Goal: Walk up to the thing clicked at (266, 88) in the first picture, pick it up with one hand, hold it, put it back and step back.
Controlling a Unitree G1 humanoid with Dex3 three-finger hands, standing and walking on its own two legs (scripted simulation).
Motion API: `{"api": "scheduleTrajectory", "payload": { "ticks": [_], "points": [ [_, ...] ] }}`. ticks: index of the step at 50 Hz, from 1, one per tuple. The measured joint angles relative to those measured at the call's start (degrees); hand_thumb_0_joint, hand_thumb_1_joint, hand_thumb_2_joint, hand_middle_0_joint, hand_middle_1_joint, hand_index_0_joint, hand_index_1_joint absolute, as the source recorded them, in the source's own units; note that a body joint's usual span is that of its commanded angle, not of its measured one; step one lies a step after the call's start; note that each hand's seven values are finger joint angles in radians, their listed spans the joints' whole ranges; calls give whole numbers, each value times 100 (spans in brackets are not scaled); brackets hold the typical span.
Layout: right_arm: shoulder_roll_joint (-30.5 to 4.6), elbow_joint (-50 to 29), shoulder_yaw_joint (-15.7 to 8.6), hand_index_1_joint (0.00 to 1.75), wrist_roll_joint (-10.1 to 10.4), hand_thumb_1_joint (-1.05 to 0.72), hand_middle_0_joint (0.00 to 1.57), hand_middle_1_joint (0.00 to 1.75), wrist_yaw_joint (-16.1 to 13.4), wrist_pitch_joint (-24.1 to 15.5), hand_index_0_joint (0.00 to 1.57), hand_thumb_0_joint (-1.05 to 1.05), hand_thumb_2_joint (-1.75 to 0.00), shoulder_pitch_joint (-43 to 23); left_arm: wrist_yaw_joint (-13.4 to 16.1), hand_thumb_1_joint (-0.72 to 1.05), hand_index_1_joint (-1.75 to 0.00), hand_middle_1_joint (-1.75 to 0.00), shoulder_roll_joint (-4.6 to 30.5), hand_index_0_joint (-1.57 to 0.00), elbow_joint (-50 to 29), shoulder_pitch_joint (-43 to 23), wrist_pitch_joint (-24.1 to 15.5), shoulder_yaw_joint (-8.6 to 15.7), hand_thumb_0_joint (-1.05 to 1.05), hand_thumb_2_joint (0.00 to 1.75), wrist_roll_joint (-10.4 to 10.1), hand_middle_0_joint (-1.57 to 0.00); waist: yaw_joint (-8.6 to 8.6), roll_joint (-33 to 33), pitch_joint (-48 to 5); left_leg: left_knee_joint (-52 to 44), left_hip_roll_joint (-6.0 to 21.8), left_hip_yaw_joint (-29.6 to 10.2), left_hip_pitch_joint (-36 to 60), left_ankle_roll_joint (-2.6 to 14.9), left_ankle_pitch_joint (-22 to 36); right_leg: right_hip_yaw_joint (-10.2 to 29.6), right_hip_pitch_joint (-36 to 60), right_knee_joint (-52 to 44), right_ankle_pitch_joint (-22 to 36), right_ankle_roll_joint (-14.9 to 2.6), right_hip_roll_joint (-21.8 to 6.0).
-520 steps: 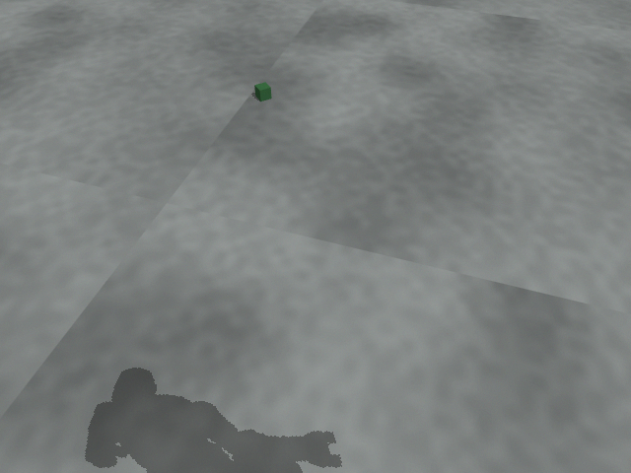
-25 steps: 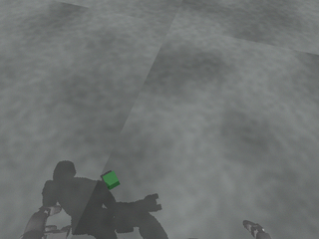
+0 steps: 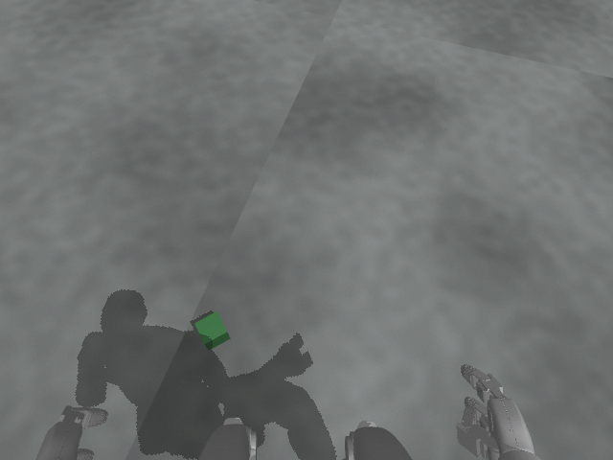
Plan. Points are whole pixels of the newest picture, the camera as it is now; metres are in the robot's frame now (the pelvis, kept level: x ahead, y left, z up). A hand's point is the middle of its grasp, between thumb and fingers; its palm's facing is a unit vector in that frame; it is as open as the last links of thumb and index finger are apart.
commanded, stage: rise first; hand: left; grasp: from above
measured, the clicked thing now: (212, 331) +0.47 +0.24 -0.67
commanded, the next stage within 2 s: none
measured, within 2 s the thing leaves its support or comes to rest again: neither
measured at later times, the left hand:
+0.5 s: hand (118, 445) +0.17 +0.29 -0.24, palm faces -0.30 -0.65 -0.70, open 14.2 cm
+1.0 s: hand (155, 369) +0.31 +0.30 -0.41, palm faces -0.32 -0.17 -0.93, open 13.6 cm
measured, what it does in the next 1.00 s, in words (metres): lowers itself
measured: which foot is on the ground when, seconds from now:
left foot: down 0.00-1.00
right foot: down 0.00-1.00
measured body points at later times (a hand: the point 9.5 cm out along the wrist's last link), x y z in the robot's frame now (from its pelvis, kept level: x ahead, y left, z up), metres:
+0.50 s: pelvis -0.03 -0.01 -0.10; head +0.12 +0.01 +0.33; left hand +0.18 +0.32 -0.20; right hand +0.16 -0.26 -0.20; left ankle +0.01 +0.13 -0.67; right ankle +0.00 -0.15 -0.67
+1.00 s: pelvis -0.09 -0.01 -0.27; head +0.12 +0.00 +0.12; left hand +0.33 +0.31 -0.36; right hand +0.00 -0.28 -0.41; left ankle +0.01 +0.13 -0.67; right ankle -0.01 -0.15 -0.67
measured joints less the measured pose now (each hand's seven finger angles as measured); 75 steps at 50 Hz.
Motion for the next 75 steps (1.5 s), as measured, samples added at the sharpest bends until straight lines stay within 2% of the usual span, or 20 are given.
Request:
{"api": "scheduleTrajectory", "payload": {
  "ticks": [12, 15, 21, 27, 31, 36, 42, 47, 53, 57, 61, 64, 70, 75],
  "points": [
    [91, -216, 85, 30, -21, -95, 20, 30, -113, -195, 21, 1, -91, -85, 76, -57, -108, -108, 33, -9, -805, 351, 263, -61, 0, 98, 203, -9, 1, 36, -136, 776, 19, -108, -846, -20, -271, -50, -806, 759, -287, -16, 20],
    [75, -219, 101, 30, -28, -95, 20, 30, -127, -249, 21, 1, -91, -102, 111, -58, -108, -108, 89, -10, -756, 283, 211, -106, 0, 98, 354, -9, 5, 41, -166, 975, 10, -127, -1090, -24, -328, -53, -1047, 969, -357, -18, 11],
    [-38, -130, 98, 30, -61, -94, 20, 30, -60, -447, 21, 1, -91, -266, 350, -58, -108, -107, 279, -9, 7, -373, -209, -84, 0, 97, 973, -9, 0, 15, -333, 1747, -15, -136, -2080, -39, -531, 2, -2073, 1829, -613, -33, -12],
    [-183, 166, 9, 30, -58, -91, 20, 30, -8, -504, 21, 1, -90, -575, 919, -55, -106, -106, 390, -8, 624, -1295, -591, -105, 0, 98, 1814, -8, 8, -15, -483, 2866, -22, -158, -3427, -62, -805, 82, -3458, 3028, -936, -31, -8],
    [-247, 408, -22, 30, -86, -90, 20, 29, 54, -365, 21, 1, -90, -779, 1406, -54, -107, -106, 428, -8, 1069, -2083, -559, -143, 0, 99, 2319, -8, 28, -14, -534, 3554, -10, -205, -4307, -88, -904, 107, -4349, 3743, -1052, -45, 24],
    [-254, 700, 6, 30, -198, -91, 20, 29, 141, -174, 21, 1, -90, -950, 1793, -53, -108, -108, 595, -9, 1806, -3199, -436, -158, 0, 99, 2866, -9, 14, 6, -489, 4304, 22, -307, -5236, -127, -930, 92, -5280, 4493, -1075, -76, 94],
    [-159, 934, 66, 30, -352, -91, 20, 29, 288, -65, 21, 1, -90, -882, 2066, -52, -110, -110, 983, -11, 2857, -4349, -440, -67, 0, 98, 3411, -10, -127, 22, -383, 5059, 52, -437, -6097, -164, -911, 57, -6142, 5225, -1031, -99, 178],
    [-81, 1099, 118, 30, -472, -91, 20, 29, 408, -56, 21, 1, -90, -713, 2261, -49, -109, -111, 1265, -13, 3596, -4964, -528, 22, 0, 97, 3776, -11, -307, 28, -279, 5565, 59, -518, -6637, -155, -889, 44, -6672, 5695, -979, -84, 232],
    [-55, 1337, 223, 30, -612, -90, 20, 29, 542, -129, 21, 1, -90, -532, 2563, -47, -107, -109, 1482, -15, 4297, -5531, -584, 240, 0, 94, 4025, -13, -541, -7, -169, 6059, 50, -587, -7136, -139, -884, 45, -7143, 6135, -946, -33, 274],
    [-55, 1450, 276, 30, -693, -90, 20, 29, 636, -215, 21, 1, -90, -452, 2705, -46, -106, -109, 1644, -16, 4757, -5947, -524, 418, 0, 94, 3991, -13, -716, -21, -139, 6345, 35, -642, -7421, -118, -898, 30, -7385, 6370, -949, 4, 292],
    [-48, 1509, 299, 30, -734, -90, 20, 29, 729, -297, 21, 1, -90, -399, 2657, -48, -106, -108, 1805, -15, 5104, -6360, -388, 501, 0, 95, 3873, -12, -871, -24, -78, 6570, 14, -678, -7627, -98, -924, 24, -7547, 6553, -975, 23, 298],
    [-61, 1508, 345, 30, -745, -90, 20, 29, 805, -333, 21, 1, -90, -372, 2547, -49, -106, -108, 1948, -14, 5322, -6601, -315, 511, 0, 96, 3893, -12, -980, 4, -40, 6721, 2, -702, -7751, -73, -958, 19, -7639, 6671, -1008, 47, 303],
    [-91, 1461, 420, 30, -770, -91, 20, 29, 992, -378, 21, 0, -90, -308, 2384, -51, -107, -108, 2191, -13, 5622, -6874, -378, 531, 1, 98, 4162, -11, -1101, 45, 52, 7022, -11, -733, -7985, -32, -1029, 30, -7833, 6928, -1074, 89, 326],
    [-116, 1431, 478, 30, -817, -91, 20, 29, 1145, -429, 20, 0, -90, -271, 2422, -53, -107, -108, 2295, -12, 5737, -7005, -470, 592, 1, 98, 4259, -11, -1120, 13, 161, 7269, -26, -749, -8204, -20, -1045, 53, -8041, 7168, -1095, 114, 346]
  ]
}}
